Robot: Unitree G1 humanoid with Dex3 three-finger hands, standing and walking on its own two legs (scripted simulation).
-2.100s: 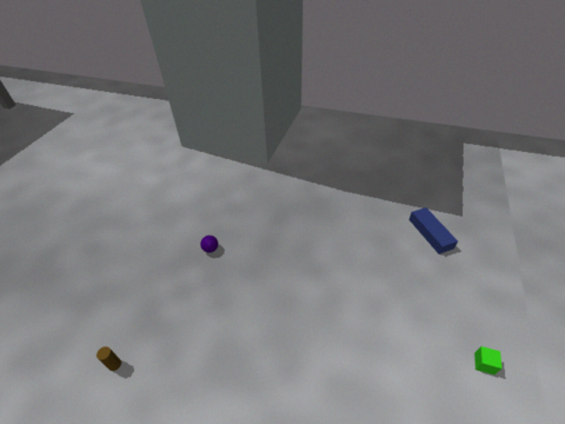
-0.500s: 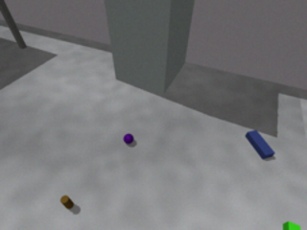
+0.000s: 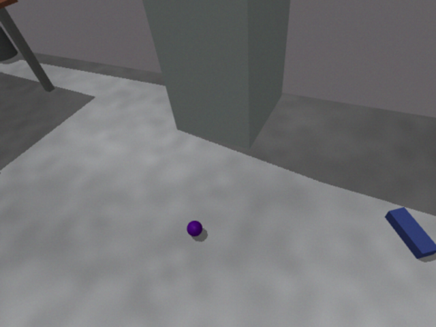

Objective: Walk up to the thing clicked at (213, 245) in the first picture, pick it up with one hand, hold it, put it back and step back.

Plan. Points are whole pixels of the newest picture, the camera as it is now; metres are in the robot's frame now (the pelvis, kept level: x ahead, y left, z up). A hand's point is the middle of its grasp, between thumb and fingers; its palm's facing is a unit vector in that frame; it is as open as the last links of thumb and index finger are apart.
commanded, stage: walk up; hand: left
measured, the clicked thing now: (194, 228) +0.75 +0.23 -0.73
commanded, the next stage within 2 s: none
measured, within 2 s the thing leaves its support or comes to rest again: neither
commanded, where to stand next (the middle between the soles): +0.39 -0.01 m, yaw +1 degrees
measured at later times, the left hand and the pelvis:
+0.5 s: hand (104, 312) +0.22 +0.30 -0.15, palm faces -0.05 -0.95 -0.32, open 7.4 cm; pelvis +0.17 +0.03 +0.00, yaw +0 degrees
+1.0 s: hand (142, 249) +0.36 +0.23 -0.13, palm faces -0.03 -0.91 -0.41, open 7.4 cm; pelvis +0.29 -0.03 -0.01, yaw +0 degrees
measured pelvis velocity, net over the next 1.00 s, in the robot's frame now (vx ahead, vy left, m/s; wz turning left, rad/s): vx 0.29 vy -0.03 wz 0.01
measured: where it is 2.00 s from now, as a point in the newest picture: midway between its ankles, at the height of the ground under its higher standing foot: (248, 321)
